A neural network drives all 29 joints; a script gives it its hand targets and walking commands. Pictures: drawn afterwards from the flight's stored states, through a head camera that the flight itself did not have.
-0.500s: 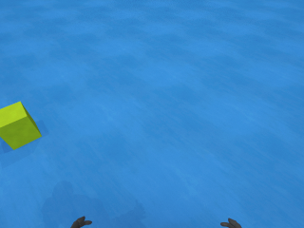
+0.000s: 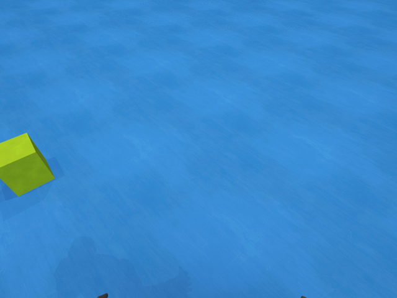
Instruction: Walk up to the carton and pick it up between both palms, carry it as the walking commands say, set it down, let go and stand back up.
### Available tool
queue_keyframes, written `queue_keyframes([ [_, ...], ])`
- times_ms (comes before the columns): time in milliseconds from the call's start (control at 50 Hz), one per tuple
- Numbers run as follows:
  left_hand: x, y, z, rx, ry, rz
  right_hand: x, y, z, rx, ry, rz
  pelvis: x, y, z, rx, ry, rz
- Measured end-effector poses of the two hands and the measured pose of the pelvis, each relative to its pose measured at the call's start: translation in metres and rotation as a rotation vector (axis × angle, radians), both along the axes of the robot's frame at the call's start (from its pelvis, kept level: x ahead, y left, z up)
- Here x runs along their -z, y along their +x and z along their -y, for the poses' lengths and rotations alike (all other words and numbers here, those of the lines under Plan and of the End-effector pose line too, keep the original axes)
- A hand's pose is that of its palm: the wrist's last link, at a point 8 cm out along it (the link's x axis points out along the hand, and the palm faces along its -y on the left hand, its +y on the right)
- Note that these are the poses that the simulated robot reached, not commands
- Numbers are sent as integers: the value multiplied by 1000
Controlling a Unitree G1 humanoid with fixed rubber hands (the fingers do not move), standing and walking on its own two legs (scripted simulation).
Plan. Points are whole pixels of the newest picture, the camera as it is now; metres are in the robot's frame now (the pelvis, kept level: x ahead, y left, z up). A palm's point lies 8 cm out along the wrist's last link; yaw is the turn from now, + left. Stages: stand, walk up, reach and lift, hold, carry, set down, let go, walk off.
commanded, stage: stand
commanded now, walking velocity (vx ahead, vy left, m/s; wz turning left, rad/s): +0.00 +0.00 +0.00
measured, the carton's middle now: (22, 164) +0.94 +1.07 -0.64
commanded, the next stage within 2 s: walk up in 1.18 s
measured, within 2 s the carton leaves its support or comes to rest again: neither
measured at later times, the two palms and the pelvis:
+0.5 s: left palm out of the picture +0.06 +0.23 -0.12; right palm out of the picture +0.06 -0.23 -0.12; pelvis +0.00 +0.00 +0.01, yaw +0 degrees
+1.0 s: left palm out of the picture +0.00 +0.22 -0.13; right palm out of the picture +0.00 -0.22 -0.13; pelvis +0.00 +0.00 +0.01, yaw +0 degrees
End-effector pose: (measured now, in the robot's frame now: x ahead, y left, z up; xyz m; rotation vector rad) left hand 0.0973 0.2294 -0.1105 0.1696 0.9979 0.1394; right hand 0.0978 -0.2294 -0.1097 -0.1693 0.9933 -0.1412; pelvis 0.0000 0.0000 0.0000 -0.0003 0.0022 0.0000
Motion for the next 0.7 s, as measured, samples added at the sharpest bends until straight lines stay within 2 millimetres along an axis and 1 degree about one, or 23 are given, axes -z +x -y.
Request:
queue_keyframes([
  [180,3,-11,-1,-14,2,-37,3,-11,2,15,-1,-38,-2,0,0,0,0,3],
  [360,7,-26,-3,-33,3,-90,7,-26,3,34,-3,-92,-4,-1,0,0,0,8],
  [700,16,-66,-3,-77,-3,-234,16,-67,3,75,2,-236,-9,-1,0,0,-1,22],
])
